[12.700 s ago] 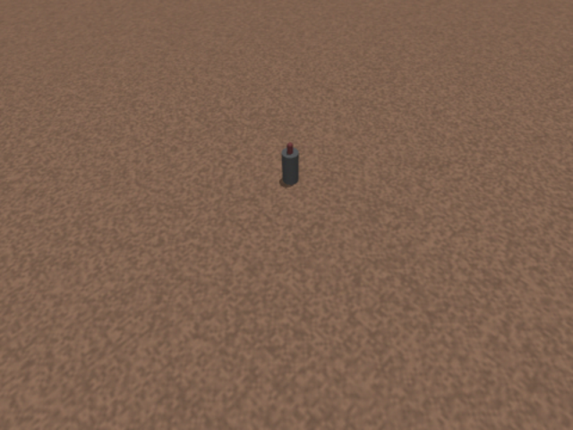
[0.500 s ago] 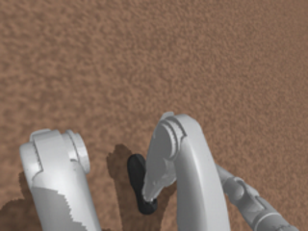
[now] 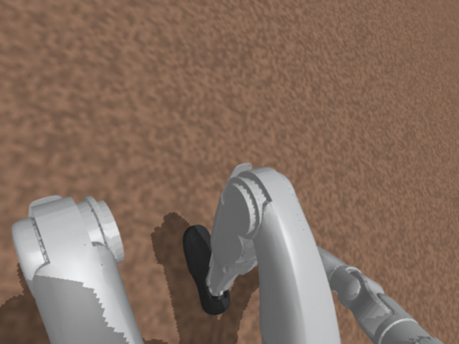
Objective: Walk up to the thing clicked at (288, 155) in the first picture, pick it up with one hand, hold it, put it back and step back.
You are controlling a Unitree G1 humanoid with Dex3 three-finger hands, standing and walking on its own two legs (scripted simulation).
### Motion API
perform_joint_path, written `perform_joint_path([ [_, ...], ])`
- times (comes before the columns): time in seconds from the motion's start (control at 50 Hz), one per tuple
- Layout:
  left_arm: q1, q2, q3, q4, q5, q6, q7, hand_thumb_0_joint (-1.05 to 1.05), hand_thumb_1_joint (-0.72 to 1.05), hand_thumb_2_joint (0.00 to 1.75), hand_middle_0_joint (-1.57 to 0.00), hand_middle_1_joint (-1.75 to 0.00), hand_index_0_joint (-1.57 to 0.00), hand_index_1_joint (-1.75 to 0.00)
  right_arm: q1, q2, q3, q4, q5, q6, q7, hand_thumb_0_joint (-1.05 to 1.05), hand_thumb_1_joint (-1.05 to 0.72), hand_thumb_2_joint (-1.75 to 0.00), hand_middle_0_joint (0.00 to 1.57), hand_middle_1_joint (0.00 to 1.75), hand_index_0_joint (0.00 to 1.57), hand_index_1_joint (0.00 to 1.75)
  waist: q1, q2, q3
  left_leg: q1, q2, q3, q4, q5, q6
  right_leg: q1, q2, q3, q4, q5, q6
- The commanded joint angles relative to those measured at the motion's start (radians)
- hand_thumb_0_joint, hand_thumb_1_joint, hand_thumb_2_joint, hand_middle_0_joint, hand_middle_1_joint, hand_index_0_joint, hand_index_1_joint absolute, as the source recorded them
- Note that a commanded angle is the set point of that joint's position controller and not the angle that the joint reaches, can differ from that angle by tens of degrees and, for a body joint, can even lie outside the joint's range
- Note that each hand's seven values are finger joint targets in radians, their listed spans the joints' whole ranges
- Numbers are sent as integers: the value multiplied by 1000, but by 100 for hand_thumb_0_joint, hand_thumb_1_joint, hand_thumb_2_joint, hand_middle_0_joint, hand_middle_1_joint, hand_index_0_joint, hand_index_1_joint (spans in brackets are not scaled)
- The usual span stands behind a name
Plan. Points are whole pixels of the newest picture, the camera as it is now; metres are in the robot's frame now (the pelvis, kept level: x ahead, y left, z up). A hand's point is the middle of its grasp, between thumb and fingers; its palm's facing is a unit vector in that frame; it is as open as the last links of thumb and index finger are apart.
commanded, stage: settle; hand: left
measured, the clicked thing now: out of the picture +0.42 +0.37 -0.16
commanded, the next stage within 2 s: none
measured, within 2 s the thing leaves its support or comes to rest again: leaves its support in 0.30 s
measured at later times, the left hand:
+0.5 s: hand out of the picture +0.37 +0.38 -0.11, palm faces +0.60 -0.80 -0.03, open 11.5 cm
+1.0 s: hand out of the picture +0.36 +0.38 -0.01, palm faces +0.59 -0.81 -0.05, open 11.6 cm
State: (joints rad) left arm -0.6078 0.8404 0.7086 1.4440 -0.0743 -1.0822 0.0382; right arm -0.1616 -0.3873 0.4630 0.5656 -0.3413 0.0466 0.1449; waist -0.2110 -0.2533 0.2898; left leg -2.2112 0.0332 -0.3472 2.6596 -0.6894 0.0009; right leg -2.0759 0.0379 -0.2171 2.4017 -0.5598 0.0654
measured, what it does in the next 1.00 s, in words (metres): stands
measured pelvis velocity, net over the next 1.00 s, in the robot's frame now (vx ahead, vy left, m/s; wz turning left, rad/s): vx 0.02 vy -0.01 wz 0.13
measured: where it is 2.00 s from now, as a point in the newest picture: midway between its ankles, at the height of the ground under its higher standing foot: (156, 313)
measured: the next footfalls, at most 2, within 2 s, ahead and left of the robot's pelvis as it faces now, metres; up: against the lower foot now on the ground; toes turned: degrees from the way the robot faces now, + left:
none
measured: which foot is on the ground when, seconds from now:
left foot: down 0.00-1.00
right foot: down 0.00-1.00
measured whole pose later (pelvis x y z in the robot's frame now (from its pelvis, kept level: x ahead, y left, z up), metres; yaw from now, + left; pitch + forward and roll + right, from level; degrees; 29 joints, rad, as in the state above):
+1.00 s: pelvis +0.02 -0.01 +0.05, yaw +7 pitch +27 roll -9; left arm -0.48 0.52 0.60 0.91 -0.17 -0.70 -0.13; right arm 0.02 -0.30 0.14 0.67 -0.13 0.05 0.09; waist -0.09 -0.06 -0.02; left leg -2.23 0.02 -0.17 2.44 -0.69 -0.01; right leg -2.15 -0.04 -0.10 2.32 -0.65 0.03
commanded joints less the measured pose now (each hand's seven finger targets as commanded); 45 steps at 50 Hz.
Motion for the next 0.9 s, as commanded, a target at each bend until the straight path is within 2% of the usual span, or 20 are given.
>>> perform_joint_path([
  [0.0,-187,284,43,-155,-20,-66,13,0,21,83,-86,-84,-87,-84,32,-354,-127,-16,-3,7,-25,0,-88,-89,20,30,20,30,-66,512,-562,338,51,84,-362,40,-23,257,36,-112,-150,64,-64],
  [0.12,-169,261,28,-245,-24,-57,-6,0,32,105,-98,-105,-99,-107,31,-350,-138,-23,-1,3,-25,0,-89,-90,20,30,20,30,-50,564,-602,375,52,92,-370,92,-31,269,37,-111,-137,103,-70],
  [0.14,-159,270,51,-265,-27,-54,-8,0,30,106,-99,-107,-100,-108,46,-351,-144,-17,-1,4,-25,0,-89,-90,20,30,20,30,-42,574,-622,394,53,94,-375,108,-33,281,35,-107,-138,112,-70],
  [0.16,-159,228,24,-283,-36,-52,-18,0,32,108,-102,-109,-102,-111,39,-348,-147,-18,3,1,-24,0,-89,-90,20,30,20,30,-41,578,-617,405,53,92,-379,110,-39,267,34,-109,-136,113,-69],
  [0.22,-173,276,43,-373,-29,-36,-29,0,28,111,-106,-115,-107,-116,59,-353,-166,-9,7,1,-28,0,-89,-90,20,30,20,30,-30,645,-668,461,56,90,-393,143,-46,254,30,-101,-125,133,-75],
  [0.3,-211,235,4,-490,-39,-1,-40,0,23,117,-112,-124,-113,-125,90,-333,-190,12,24,3,-31,0,-90,-90,20,30,20,30,-27,679,-686,465,48,104,-417,102,-45,240,22,-82,-145,100,-79],
  [0.32,-209,285,53,-557,-40,6,-35,0,20,116,-112,-124,-113,-125,88,-340,-203,-11,25,-1,-34,0,-90,-90,20,30,20,30,-8,686,-743,490,48,109,-415,137,-45,265,23,-75,-143,129,-80],
  [0.34,-194,278,41,-563,-39,21,-40,0,19,117,-113,-125,-115,-126,98,-330,-208,1,31,0,-37,0,-90,-90,20,30,20,30,3,691,-752,483,44,120,-412,139,-42,268,21,-65,-151,128,-82],
  [0.36,-180,194,-15,-539,-45,37,-52,0,17,117,-115,-126,-116,-127,106,-317,-213,13,36,2,-35,0,-90,-90,20,30,20,30,-17,684,-728,465,41,122,-419,122,-42,241,20,-64,-153,116,-85],
  [0.46,-188,173,-16,-650,-55,92,-72,0,14,120,-119,-131,-121,-132,140,-299,-257,14,66,-4,-42,0,-90,-90,20,30,20,30,11,685,-778,474,34,131,-446,125,-37,216,12,-45,-158,119,-90],
  [0.48,-162,65,-84,-604,-61,109,-86,0,16,122,-121,-134,-123,-135,158,-284,-264,42,73,-2,-38,0,-90,-90,20,30,20,30,-2,665,-741,462,31,129,-458,99,-38,177,7,-45,-160,96,-92],
  [0.56,-183,128,-22,-706,-72,148,-87,0,13,127,-126,-140,-128,-141,170,-272,-302,23,104,-5,-42,0,-89,-90,20,30,20,30,54,641,-787,425,19,150,-477,58,-25,170,0,-24,-178,63,-95],
  [0.6,-173,-2,-112,-707,-83,171,-114,0,12,129,-128,-144,-130,-144,187,-251,-320,33,119,-6,-37,0,-90,-90,20,30,20,30,36,630,-782,422,14,153,-497,17,-22,142,-2,-21,-187,35,-97],
  [0.62,-140,-26,-107,-675,-92,189,-123,0,13,129,-127,-143,-130,-144,197,-250,-331,43,131,-8,-40,0,-89,-90,20,30,20,30,45,606,-775,428,13,152,-509,4,-22,125,-6,-16,-196,23,-97],
  [0.64,-183,31,-80,-731,-90,195,-125,0,11,129,-128,-144,-130,-144,208,-249,-343,51,138,-10,-45,0,-89,-90,20,30,20,30,62,620,-799,435,12,160,-513,6,-21,125,-6,-6,-201,23,-99],
  [0.7,-168,12,-77,-776,-105,220,-140,0,11,129,-129,-145,-132,-145,233,-229,-364,51,159,-7,-49,0,-89,-90,20,30,20,30,86,618,-867,454,2,179,-525,38,-19,149,-12,9,-211,38,-101],
  [0.74,-128,-51,-97,-705,-118,250,-150,0,12,129,-128,-145,-131,-145,233,-218,-371,45,178,-7,-52,0,-88,-90,20,30,20,30,78,575,-835,427,-3,181,-538,26,-15,127,-17,15,-219,16,-102],
  [0.8,-175,17,-54,-800,-112,258,-145,0,12,131,-129,-146,-132,-147,256,-200,-394,53,193,-3,-62,0,-88,-90,20,30,20,30,115,574,-915,452,-9,204,-547,50,-11,155,-19,38,-241,22,-104],
  [0.86,-131,-67,-90,-755,-124,281,-160,0,12,131,-129,-146,-132,-147,256,-182,-407,51,207,-7,-66,0,-89,-90,20,30,20,30,103,535,-911,435,-13,219,-551,56,-6,164,-23,52,-257,20,-103],
  [0.88,-163,-38,-68,-784,-130,279,-162,0,10,129,-128,-144,-130,-145,264,-180,-414,54,212,-9,-71,0,-88,-90,20,30,20,30,110,512,-927,425,-15,230,-543,57,-1,178,-22,60,-270,19,-101],
])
